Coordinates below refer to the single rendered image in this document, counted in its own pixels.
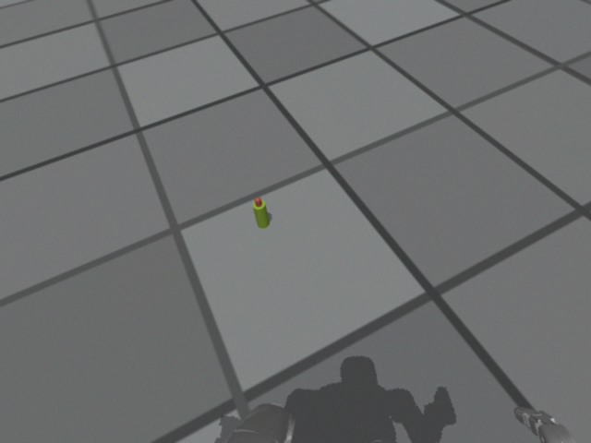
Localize bottle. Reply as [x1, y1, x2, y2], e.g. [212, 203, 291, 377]
[252, 197, 270, 228]

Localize right robot hand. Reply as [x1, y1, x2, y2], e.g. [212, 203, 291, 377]
[514, 407, 577, 443]

